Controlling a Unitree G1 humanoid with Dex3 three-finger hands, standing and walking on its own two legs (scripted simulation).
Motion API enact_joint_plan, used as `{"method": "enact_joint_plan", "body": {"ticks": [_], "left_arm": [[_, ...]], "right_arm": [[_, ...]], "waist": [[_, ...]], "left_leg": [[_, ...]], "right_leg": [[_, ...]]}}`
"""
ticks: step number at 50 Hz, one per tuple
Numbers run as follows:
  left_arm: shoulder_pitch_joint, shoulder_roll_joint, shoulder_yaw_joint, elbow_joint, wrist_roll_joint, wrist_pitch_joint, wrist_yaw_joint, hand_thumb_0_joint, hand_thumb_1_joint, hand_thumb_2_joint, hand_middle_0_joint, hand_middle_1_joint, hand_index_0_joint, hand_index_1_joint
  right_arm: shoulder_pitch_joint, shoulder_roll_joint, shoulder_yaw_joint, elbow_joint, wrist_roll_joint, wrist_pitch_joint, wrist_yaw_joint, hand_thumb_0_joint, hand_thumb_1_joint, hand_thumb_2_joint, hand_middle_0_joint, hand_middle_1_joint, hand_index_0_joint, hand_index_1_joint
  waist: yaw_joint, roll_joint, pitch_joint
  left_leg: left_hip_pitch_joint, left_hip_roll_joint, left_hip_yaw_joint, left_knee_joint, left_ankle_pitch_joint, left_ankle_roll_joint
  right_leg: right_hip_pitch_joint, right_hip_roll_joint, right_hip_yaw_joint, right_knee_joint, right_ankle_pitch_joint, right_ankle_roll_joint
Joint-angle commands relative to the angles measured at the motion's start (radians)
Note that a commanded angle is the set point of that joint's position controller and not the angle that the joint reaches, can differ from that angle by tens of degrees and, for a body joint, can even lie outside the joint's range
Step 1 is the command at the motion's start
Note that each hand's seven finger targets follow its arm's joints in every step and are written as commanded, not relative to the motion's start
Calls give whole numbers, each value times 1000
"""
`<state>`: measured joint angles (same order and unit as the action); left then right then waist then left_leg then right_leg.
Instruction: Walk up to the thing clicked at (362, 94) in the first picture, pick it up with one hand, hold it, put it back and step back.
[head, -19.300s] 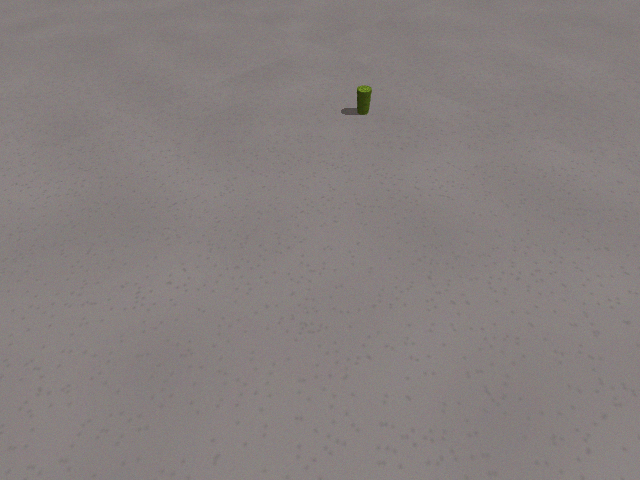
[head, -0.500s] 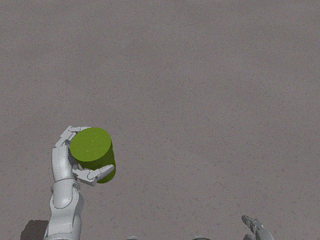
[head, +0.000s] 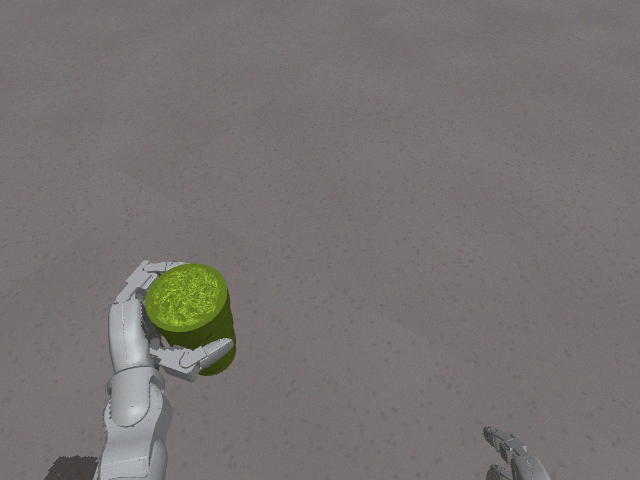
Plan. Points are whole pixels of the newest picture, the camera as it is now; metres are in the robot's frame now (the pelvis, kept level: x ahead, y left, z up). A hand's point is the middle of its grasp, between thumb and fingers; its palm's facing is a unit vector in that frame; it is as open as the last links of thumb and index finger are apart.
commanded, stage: crouch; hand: left
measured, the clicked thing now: (200, 326) +0.32 +0.17 +0.02
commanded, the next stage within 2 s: lower in 1.88 s
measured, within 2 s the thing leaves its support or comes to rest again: neither
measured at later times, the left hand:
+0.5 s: hand (197, 347) +0.34 +0.20 -0.09, palm faces +0.30 -0.95 -0.01, open 11.6 cm
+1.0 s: hand (217, 376) +0.39 +0.22 -0.33, palm faces +0.34 -0.94 -0.03, open 11.6 cm
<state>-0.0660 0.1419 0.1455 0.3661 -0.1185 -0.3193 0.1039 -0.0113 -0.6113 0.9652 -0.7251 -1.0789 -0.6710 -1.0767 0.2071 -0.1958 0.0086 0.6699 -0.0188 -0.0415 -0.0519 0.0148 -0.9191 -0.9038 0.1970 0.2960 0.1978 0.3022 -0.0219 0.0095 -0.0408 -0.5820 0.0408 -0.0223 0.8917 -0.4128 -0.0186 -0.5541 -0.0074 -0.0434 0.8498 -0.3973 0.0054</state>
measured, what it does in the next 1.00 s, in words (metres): lowers itself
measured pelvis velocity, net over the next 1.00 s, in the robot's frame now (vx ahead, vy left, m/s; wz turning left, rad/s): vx -0.06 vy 0.00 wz -0.06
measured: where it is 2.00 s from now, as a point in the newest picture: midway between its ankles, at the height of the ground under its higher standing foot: outside the picture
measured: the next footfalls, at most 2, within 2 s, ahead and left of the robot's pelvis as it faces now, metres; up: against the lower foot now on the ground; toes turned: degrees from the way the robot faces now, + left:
none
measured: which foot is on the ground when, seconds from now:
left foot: down 0.00-1.00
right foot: down 0.00-1.00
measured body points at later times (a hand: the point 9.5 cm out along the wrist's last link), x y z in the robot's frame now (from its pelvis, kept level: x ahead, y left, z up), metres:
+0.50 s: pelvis -0.02 +0.00 -0.07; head +0.09 +0.03 +0.36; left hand +0.32 +0.25 -0.08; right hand +0.11 -0.25 -0.18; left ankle +0.02 +0.13 -0.70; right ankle +0.02 -0.12 -0.70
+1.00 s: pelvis -0.06 +0.00 -0.28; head +0.14 +0.04 +0.12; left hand +0.37 +0.27 -0.32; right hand +0.04 -0.26 -0.41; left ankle +0.02 +0.13 -0.70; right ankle +0.02 -0.12 -0.70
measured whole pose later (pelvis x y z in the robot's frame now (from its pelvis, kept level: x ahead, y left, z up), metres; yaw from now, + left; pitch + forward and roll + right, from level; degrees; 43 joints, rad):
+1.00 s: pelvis -0.06 +0.00 -0.28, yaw -3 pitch +33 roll -4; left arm -0.66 0.38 0.48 1.14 -0.05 -0.81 0.05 -0.01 -0.61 0.95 -0.74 -1.06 -0.69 -1.06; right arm 0.08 -0.24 0.03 0.74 -0.13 -0.02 0.09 0.01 -0.91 -0.91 0.20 0.30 0.20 0.30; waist -0.13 -0.03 -0.15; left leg -1.94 0.04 -0.09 2.03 -0.67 -0.03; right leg -1.90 -0.01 -0.06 1.98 -0.66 0.00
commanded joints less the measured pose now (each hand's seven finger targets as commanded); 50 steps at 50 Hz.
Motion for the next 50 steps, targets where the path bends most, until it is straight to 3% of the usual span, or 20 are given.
{"method": "enact_joint_plan", "body": {"ticks": [1, 3, 10, 12, 14, 20, 22, 23, 24, 25, 27, 30, 35, 36, 40, 41, 46, 48, 49, 50], "left_arm": [[-367, 123, 36, -329, -21, -116, 2, 0, -69, 1195, -1175, -1348, -1189, -1359], [-372, 121, 35, -299, -21, -114, -2, 0, -106, 1150, -1159, -1268, -1165, -1287], [-345, 81, 44, -117, -16, -149, -2, 0, -52, 1168, -1191, -1323, -1216, -1318], [-366, 92, 57, -63, -8, -186, -7, 0, -54, 1169, -1191, -1329, -1220, -1321], [-404, 133, 102, -29, 0, -232, -9, 0, -49, 1173, -1199, -1339, -1229, -1331], [-573, 206, 168, 69, 4, -404, -14, 0, -14, 1201, -1214, -1363, -1239, -1358], [-603, 183, 140, 130, 3, -445, -19, 0, -9, 1208, -1209, -1356, -1231, -1355], [-570, 192, 153, 218, 5, -456, -20, 0, -10, 1206, -1201, -1347, -1222, -1348], [-652, 184, 131, 143, 1, -487, -27, 0, 9, 1211, -1183, -1334, -1206, -1334], [-658, 217, 152, 194, 5, -497, -29, 0, -13, 1200, -1189, -1328, -1210, -1329], [-683, 194, 126, 210, 2, -514, -40, 0, -13, 1196, -1171, -1315, -1194, -1314], [-682, 212, 159, 265, 6, -520, -38, 0, -14, 1211, -1157, -1323, -1184, -1320], [-686, 301, 260, 327, -1, -542, -26, 0, -50, 1194, -1171, -1322, -1193, -1323], [-730, 303, 257, 311, 2, -554, -24, 0, -59, 1206, -1176, -1339, -1203, -1337], [-828, 397, 322, 355, 19, -589, -27, 0, -37, 1229, -1200, -1357, -1222, -1359], [-832, 386, 318, 392, 23, -593, -29, 0, -20, 1229, -1214, -1355, -1231, -1360], [-936, 440, 341, 525, 45, -616, -46, 0, -36, 1232, -1196, -1349, -1211, -1357], [-980, 520, 385, 537, 61, -618, -53, 0, -41, 1228, -1178, -1334, -1191, -1344], [-986, 509, 366, 562, 63, -616, -62, 0, -76, 1211, -1182, -1341, -1200, -1347], [-1015, 546, 384, 554, 67, -618, -66, 0, -94, 1221, -1192, -1357, -1211, -1362]], "right_arm": [[-42, -127, -43, -125, 5, -46, -4, 0, -911, -904, 200, 300, 200, 300], [-52, -127, -42, -126, 6, -45, -4, 0, -892, -904, 200, 300, 200, 300], [-37, -135, -59, -103, -4, -54, 14, 0, -900, -901, 200, 300, 200, 300], [-36, -136, -66, -94, -10, -59, 21, 0, -899, -900, 200, 300, 200, 300], [-42, -136, -65, -87, -13, -60, 30, 0, -898, -900, 200, 300, 200, 300], [-20, -147, -65, -61, -40, -67, 53, 0, -900, -901, 199, 300, 200, 300], [-18, -155, -65, -54, -47, -68, 59, 0, -894, -900, 199, 300, 200, 300], [-8, -180, -79, -41, -51, -61, 61, 0, -893, -900, 199, 300, 200, 300], [-11, -164, -63, -53, -54, -64, 66, 0, -886, -898, 199, 300, 200, 300], [-6, -178, -66, -50, -54, -61, 70, 0, -884, -898, 199, 300, 200, 300], [2, -189, -67, -54, -60, -53, 77, 0, -878, -896, 199, 300, 200, 300], [2, -202, -76, -54, -64, -43, 89, 0, -875, -897, 199, 300, 200, 300], [13, -220, -74, -33, -64, -21, 111, 0, -893, -901, 199, 300, 200, 300], [14, -222, -74, -30, -66, -19, 117, 0, -896, -901, 199, 300, 200, 300], [20, -227, -63, 0, -82, -8, 124, 0, -906, -905, 200, 300, 200, 300], [21, -224, -61, 6, -86, -5, 127, 0, -908, -906, 200, 300, 200, 300], [27, -241, -51, 30, -107, 5, 135, 0, -911, -908, 200, 300, 200, 300], [22, -245, -40, 23, -112, 12, 137, 0, -911, -909, 200, 300, 200, 300], [17, -245, -36, 29, -112, 15, 137, 0, -911, -908, 200, 300, 200, 300], [24, -249, -33, 30, -114, 18, 137, 0, -910, -908, 200, 300, 200, 300]], "waist": [[-4, 51, -289], [-8, 34, -247], [-20, -22, -203], [-25, -28, -215], [-16, -21, -232], [-29, 83, -456], [-42, 98, -506], [-46, 67, -500], [-47, 98, -551], [-44, 119, -588], [-47, 129, -637], [-42, 115, -684], [-30, 51, -741], [-50, 72, -756], [-70, 92, -791], [-80, 79, -799], [-102, 141, -783], [-90, 184, -798], [-99, 196, -777], [-106, 199, -778]], "left_leg": [[151, -31, 4, -158, 165, 13], [136, -31, 7, -159, 148, 16], [44, -30, 4, -115, 103, 22], [-2, -33, 7, -73, 89, 26], [-63, -36, 6, -38, 38, 26], [-210, -38, -17, 191, 48, 20], [-266, -36, -26, 263, 30, 20], [-324, -35, -32, 297, -1, 23], [-339, -32, -38, 329, 24, 19], [-339, -32, -45, 355, 25, 15], [-375, -32, -44, 420, 80, 16], [-482, -38, -31, 510, 91, 20], [-641, -40, -28, 637, 100, 32], [-656, -41, -35, 660, 102, 29], [-753, -38, -36, 777, 112, 34], [-780, -36, -37, 802, 109, 35], [-890, -34, -30, 900, -2, 24], [-906, -32, -23, 926, -34, 19], [-931, -31, -21, 934, -79, 16], [-970, -32, -15, 954, -109, 16]], "right_leg": [[116, 19, -3, -126, 202, -10], [101, 17, -1, -138, 187, -8], [23, 11, -1, -98, 152, -9], [-23, 7, 7, -67, 141, -9], [-67, 1, 12, -23, 93, -12], [-323, 8, 6, 225, 83, -29], [-426, 12, 4, 298, 54, -33], [-471, 12, 8, 326, 19, -31], [-513, 15, 1, 369, 38, -34], [-553, 18, -4, 406, 27, -38], [-607, 20, -7, 460, 57, -41], [-634, 19, 10, 517, 77, -39], [-674, 23, 14, 626, 100, -31], [-719, 23, 6, 667, 100, -36], [-813, 23, 12, 770, 111, -33], [-829, 24, 11, 791, 110, -32], [-974, 25, 4, 895, -8, -38], [-1020, 27, 0, 931, -48, -41], [-1046, 29, -5, 947, -88, -42], [-1036, 29, -2, 958, -111, -39]]}}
